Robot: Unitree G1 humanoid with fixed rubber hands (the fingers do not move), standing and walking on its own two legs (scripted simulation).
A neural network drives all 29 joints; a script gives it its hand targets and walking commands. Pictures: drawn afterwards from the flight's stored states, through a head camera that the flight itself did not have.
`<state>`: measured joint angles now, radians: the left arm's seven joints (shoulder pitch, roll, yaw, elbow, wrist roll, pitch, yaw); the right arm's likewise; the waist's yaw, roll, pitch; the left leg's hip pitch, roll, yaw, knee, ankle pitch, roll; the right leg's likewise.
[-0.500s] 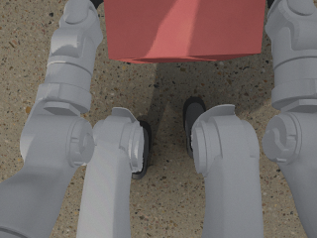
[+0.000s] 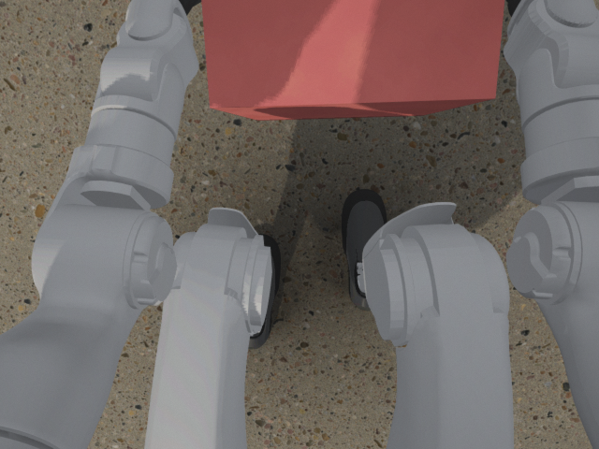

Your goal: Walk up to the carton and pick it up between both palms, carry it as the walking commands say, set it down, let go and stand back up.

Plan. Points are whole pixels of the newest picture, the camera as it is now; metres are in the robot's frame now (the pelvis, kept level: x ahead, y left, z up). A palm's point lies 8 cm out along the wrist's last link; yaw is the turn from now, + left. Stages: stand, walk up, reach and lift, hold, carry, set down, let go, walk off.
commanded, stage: set down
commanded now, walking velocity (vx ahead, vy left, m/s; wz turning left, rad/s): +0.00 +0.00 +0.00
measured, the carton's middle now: (342, 4) +0.55 -0.08 -0.24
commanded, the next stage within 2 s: none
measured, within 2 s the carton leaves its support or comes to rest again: neither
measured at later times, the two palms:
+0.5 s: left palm out of the picture +0.55 +0.10 -0.15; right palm out of the picture +0.52 -0.25 -0.15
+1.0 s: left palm out of the picture +0.55 +0.10 -0.15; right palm out of the picture +0.52 -0.25 -0.15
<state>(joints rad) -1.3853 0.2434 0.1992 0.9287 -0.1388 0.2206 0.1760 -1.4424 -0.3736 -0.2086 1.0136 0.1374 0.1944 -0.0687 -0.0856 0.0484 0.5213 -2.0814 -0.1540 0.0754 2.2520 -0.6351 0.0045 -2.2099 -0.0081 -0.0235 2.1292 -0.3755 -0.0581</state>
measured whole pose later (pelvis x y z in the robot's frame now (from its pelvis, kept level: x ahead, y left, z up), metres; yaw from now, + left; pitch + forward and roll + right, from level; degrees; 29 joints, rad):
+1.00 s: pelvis +0.01 +0.00 -0.01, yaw +0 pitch +32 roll +1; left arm -1.35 0.19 0.28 1.01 -0.02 0.14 0.12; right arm -1.39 -0.37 -0.23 1.18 0.15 0.08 -0.03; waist -0.07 0.04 0.34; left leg -2.20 -0.17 0.06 2.27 -0.64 0.01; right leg -2.32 -0.03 -0.04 2.14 -0.39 -0.06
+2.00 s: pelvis +0.01 +0.00 +0.00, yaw +0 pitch +29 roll +2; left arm -1.28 0.35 0.09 0.78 -0.19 0.17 0.13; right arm -1.28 -0.48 -0.20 0.90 0.26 0.12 -0.04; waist -0.07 0.04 0.52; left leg -2.10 -0.12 0.06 2.26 -0.67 0.01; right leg -2.23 -0.02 -0.05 2.14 -0.42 -0.07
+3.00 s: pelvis +0.02 -0.01 +0.26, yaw -2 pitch +25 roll +3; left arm -1.11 0.37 0.19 0.51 -0.15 0.36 0.07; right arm -1.16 -0.48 -0.26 0.59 0.17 0.35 0.01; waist -0.05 0.01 0.52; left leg -1.31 -0.10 0.02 1.32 -0.45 0.01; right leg -1.42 0.04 0.03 1.25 -0.27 -0.04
